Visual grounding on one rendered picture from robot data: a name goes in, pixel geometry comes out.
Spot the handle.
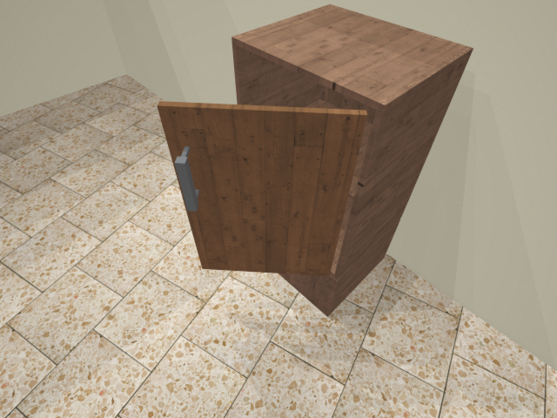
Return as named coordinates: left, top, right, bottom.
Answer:
left=175, top=146, right=199, bottom=212

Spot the cupboard door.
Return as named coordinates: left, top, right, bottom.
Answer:
left=157, top=101, right=367, bottom=276

